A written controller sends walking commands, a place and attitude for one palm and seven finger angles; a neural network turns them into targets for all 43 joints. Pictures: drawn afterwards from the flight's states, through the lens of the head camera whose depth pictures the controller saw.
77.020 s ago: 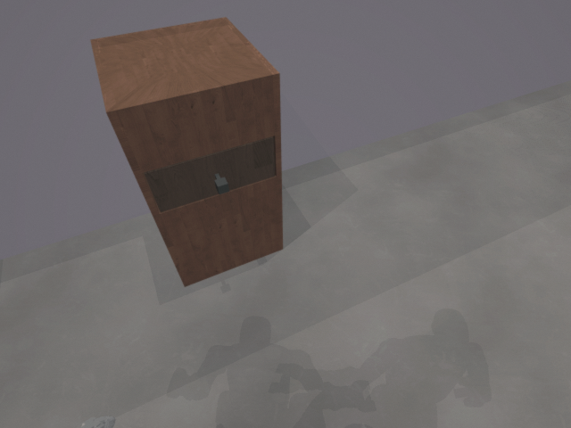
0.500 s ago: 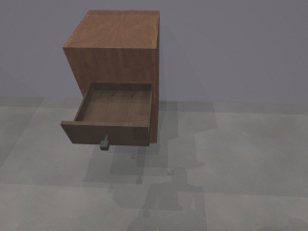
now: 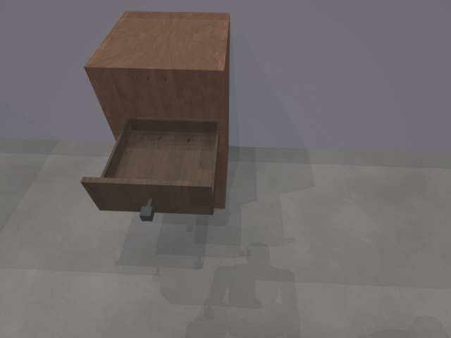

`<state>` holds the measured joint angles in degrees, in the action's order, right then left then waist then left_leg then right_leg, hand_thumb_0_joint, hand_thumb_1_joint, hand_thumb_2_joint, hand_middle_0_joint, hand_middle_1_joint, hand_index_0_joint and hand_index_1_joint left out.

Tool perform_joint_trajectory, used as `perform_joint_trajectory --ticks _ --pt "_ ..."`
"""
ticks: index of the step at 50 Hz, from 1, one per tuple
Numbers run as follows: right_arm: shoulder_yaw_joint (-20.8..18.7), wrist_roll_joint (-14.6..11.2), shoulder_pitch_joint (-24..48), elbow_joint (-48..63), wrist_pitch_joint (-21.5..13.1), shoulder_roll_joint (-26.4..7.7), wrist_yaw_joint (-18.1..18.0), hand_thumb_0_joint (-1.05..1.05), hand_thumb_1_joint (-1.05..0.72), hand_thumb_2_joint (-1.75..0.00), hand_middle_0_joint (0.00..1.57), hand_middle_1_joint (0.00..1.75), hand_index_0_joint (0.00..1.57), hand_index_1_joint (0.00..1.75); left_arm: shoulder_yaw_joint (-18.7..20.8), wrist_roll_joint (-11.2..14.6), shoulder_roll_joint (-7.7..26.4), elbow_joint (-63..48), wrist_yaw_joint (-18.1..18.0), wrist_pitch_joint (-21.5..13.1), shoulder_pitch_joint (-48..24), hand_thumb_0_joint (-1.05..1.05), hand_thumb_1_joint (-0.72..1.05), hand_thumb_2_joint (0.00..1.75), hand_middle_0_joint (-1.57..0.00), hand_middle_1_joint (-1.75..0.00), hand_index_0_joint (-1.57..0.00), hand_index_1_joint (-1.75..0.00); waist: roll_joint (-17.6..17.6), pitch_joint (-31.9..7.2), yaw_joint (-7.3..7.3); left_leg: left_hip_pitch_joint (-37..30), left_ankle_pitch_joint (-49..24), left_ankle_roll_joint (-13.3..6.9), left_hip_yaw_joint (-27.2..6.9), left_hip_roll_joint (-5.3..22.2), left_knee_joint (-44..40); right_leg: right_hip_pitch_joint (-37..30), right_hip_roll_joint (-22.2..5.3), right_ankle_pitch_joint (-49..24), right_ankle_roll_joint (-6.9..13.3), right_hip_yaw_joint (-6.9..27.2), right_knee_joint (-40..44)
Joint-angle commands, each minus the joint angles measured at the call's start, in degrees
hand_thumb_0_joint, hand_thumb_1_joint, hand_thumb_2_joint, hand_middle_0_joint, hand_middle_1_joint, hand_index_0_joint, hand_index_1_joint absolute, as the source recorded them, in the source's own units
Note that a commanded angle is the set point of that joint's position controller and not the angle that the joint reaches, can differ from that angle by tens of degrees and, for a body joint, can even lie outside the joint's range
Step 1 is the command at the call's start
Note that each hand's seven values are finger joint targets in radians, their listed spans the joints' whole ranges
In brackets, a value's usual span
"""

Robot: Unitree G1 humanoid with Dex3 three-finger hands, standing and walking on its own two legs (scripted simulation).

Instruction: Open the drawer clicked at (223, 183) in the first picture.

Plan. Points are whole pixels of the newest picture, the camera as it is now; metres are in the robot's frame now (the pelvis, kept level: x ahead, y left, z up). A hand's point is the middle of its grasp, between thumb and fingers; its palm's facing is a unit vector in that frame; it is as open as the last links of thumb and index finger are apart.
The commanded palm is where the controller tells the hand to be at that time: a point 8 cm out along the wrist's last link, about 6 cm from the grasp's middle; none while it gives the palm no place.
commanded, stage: look to check the result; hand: left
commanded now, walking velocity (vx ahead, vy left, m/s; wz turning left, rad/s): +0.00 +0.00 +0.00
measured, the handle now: (148, 209) +0.50 +0.27 -0.25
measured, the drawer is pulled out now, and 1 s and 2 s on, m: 0.30 0.30 0.30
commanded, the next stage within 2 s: stand and wait in 0.40 s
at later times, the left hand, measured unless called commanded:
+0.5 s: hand out of the picture +0.00 +0.15 -0.17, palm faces +0.04 -0.98 -0.18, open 7.3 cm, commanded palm none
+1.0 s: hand out of the picture +0.00 +0.14 -0.17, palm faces +0.05 -0.98 -0.18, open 7.3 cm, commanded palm none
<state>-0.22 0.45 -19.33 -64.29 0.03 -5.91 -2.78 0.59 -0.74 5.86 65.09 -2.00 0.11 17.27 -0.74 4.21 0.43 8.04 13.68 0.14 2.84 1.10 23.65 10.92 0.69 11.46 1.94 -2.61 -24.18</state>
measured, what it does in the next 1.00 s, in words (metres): stands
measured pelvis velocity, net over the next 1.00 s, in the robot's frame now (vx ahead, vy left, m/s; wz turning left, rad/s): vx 0.02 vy -0.02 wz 0.00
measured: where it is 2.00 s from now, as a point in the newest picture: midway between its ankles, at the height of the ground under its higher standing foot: outside the picture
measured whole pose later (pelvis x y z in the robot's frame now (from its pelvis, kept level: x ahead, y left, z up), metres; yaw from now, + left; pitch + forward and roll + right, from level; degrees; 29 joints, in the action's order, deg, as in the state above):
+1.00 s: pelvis +0.02 -0.02 +0.00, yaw +0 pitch -1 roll +0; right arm -0.2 0.4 -17.8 -64.7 0.1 -6.0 -3.1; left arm 0.8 -0.6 6.2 65.6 -2.1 -0.2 16.3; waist -1.1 4.3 0.4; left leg 6.0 14.6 1.6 2.2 2.5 22.1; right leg 8.8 2.1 12.7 3.2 -3.3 -22.8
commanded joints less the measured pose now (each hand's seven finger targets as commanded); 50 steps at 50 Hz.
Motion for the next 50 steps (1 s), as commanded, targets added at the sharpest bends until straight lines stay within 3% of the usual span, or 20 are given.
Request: perform_joint_trajectory --ticks 1,8,12,15,20,25,34,36,42,50 --pt "-0.72 0.1 -5.86 0.39 -0.25 -3.77 -0.03 0.0 -0.9 -0.9 0.2 0.3 0.2 0.3 0.86 0.17 5.59 -0.6 -0.54 -0.74 4.2 0.0 0.9 0.9 -0.2 -0.3 -0.2 -0.3 -0.15 2.11 0.1 2.17 -4.4 -2.13 -4.68 4.43 -4.71 0.98 -5.3 -1.54 1.35 6.01 5.92" --pt "-0.74 0.06 -5.32 0.3 -0.08 -3.83 -0.04 0.0 -0.9 -0.9 0.2 0.3 0.2 0.3 0.85 0.22 5.61 -0.3 -0.52 -0.72 4.25 0.0 0.9 0.9 -0.2 -0.3 -0.2 -0.3 0.3 2.88 0.02 2.2 -3.5 -1.98 -4.34 4.23 -4.62 1.54 -5.39 -0.52 1.41 6.39 6.49" --pt "-0.78 0.08 -5.36 0.25 -0.28 -3.79 -0.14 0.0 -0.9 -0.9 0.2 0.3 0.2 0.3 1.03 0.23 5.54 -0.48 -0.58 -0.89 4.12 0.0 0.9 0.9 -0.2 -0.3 -0.2 -0.3 0.6 0.84 0.08 1.07 -6.19 -1.96 -4.29 4.48 -4.28 0.02 -5.34 -4.05 1.47 6.13 5.84" --pt "-0.84 0.01 -4.99 0.38 -0.23 -3.77 -0.22 0.0 -0.9 -0.9 0.2 0.3 0.2 0.3 1.01 0.2 5.49 -0.39 -0.64 -0.87 3.99 0.0 0.9 0.9 -0.2 -0.3 -0.2 -0.3 -0.27 1.67 0.02 1.07 -6.48 -1.9 -4.12 4.57 -4.19 0.37 -5.48 -4.89 1.45 5.93 5.8" --pt "-0.89 0.04 -4.88 0.33 -0.09 -3.78 -0.22 0.0 -0.9 -0.9 0.2 0.3 0.2 0.3 1.0 0.23 5.62 -0.37 -0.68 -0.97 3.93 0.0 0.9 0.9 -0.2 -0.3 -0.2 -0.3 1.32 1.66 0.1 0.82 -6.51 -1.75 -3.91 4.51 -4.03 0.03 -5.5 -5.83 1.4 5.87 5.99" --pt "-0.9 0.04 -4.72 0.15 -0.04 -3.56 -0.22 0.0 -0.9 -0.9 0.2 0.3 0.2 0.3 1.07 0.21 5.85 -0.34 -0.66 -0.97 3.69 0.0 0.9 0.9 -0.2 -0.3 -0.2 -0.3 -0.06 2.1 0.12 0.83 -5.94 -1.62 -3.73 4.47 -4.24 0.22 -5.53 -5.05 1.41 6.0 6.47" --pt "-0.95 -0.02 -4.35 0.15 0.01 -4.01 -0.25 0.0 -0.9 -0.9 0.2 0.3 0.2 0.3 1.1 0.24 6.06 -0.39 -0.71 -1.13 3.94 0.0 0.9 0.9 -0.2 -0.3 -0.2 -0.3 1.28 1.57 -0.01 0.36 -6.47 -1.36 -3.46 4.45 -3.98 -0.54 -5.51 -6.78 1.26 5.93 6.71" --pt "-0.9 0.07 -4.36 0.0 0.02 -3.87 -0.24 0.0 -0.9 -0.9 0.2 0.3 0.2 0.3 1.05 0.3 6.05 -0.29 -0.65 -1.03 3.9 0.0 0.9 0.9 -0.2 -0.3 -0.2 -0.3 -0.12 1.67 -0.01 0.46 -6.09 -1.38 -3.43 4.26 -4.12 -0.63 -5.63 -5.88 1.29 6.12 6.89" --pt "-0.89 -0.01 -4.48 -0.03 -0.17 -4.12 -0.4 0.0 -0.9 -0.9 0.2 0.3 0.2 0.3 1.15 0.37 6.19 -0.27 -0.65 -1.15 3.87 0.0 0.9 0.9 -0.2 -0.3 -0.2 -0.3 0.35 0.46 -0.02 -0.31 -7.98 -1.3 -3.35 4.57 -4.07 -1.9 -5.7 -9.72 1.33 5.85 6.18" --pt "-0.82 0.01 -4.73 -0.13 -0.15 -3.92 -0.4 0.0 -0.9 -0.9 0.2 0.3 0.2 0.3 1.1 0.31 6.13 -0.11 -0.66 -1.11 3.73 0.0 0.9 0.9 -0.2 -0.3 -0.2 -0.3 -0.13 1.63 0.02 -0.02 -7.82 -1.38 -3.53 4.74 -4.46 -1.27 -5.52 -7.98 1.41 5.64 6.41"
